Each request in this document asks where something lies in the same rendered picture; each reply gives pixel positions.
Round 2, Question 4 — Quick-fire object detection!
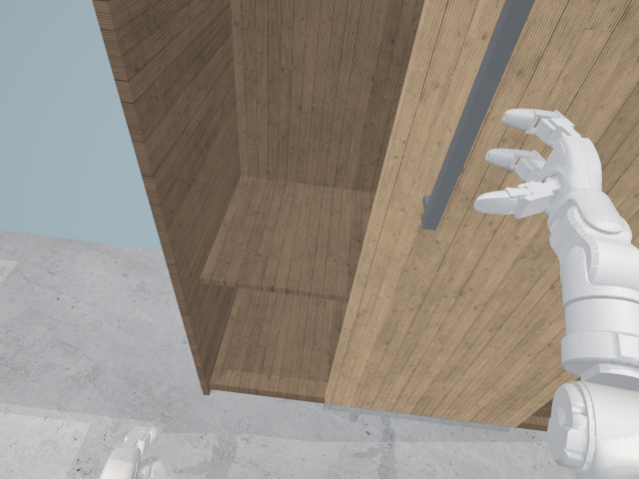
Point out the handle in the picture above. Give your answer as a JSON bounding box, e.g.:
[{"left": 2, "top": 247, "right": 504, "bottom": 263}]
[{"left": 421, "top": 0, "right": 535, "bottom": 231}]

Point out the left robot hand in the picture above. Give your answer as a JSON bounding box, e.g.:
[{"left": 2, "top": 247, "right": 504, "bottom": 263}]
[{"left": 99, "top": 419, "right": 172, "bottom": 479}]

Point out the right robot hand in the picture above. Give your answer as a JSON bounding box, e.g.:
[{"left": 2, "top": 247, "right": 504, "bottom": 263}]
[{"left": 474, "top": 109, "right": 602, "bottom": 219}]

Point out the right robot upper arm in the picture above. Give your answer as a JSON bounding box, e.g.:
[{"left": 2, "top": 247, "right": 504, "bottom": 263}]
[{"left": 546, "top": 380, "right": 639, "bottom": 479}]

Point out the right robot forearm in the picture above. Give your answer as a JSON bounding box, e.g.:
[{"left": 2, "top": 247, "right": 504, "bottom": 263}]
[{"left": 547, "top": 189, "right": 639, "bottom": 392}]

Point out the wardrobe door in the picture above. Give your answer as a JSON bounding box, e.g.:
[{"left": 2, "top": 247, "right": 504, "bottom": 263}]
[
  {"left": 532, "top": 377, "right": 581, "bottom": 417},
  {"left": 324, "top": 0, "right": 639, "bottom": 427}
]

